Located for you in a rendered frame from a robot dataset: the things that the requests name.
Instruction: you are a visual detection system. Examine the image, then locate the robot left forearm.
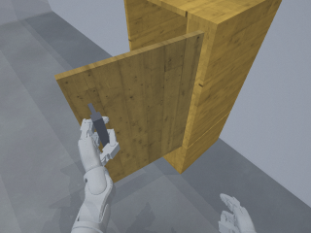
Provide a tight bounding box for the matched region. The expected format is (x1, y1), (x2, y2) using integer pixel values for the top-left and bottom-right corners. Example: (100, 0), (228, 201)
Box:
(71, 166), (116, 233)

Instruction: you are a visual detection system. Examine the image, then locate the cupboard door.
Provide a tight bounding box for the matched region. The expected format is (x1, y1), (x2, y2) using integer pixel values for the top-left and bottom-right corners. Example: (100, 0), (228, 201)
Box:
(54, 30), (205, 183)

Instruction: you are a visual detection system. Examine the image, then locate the right robot hand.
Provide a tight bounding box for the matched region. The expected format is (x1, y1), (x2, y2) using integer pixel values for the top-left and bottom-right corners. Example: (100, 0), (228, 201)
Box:
(218, 193), (257, 233)

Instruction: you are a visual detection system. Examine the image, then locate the handle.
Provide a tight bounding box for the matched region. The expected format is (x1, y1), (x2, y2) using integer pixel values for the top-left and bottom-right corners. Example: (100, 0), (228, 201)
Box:
(87, 103), (110, 148)

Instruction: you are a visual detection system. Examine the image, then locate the left robot hand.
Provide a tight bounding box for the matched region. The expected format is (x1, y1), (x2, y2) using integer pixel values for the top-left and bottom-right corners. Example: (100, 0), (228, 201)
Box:
(78, 116), (121, 172)

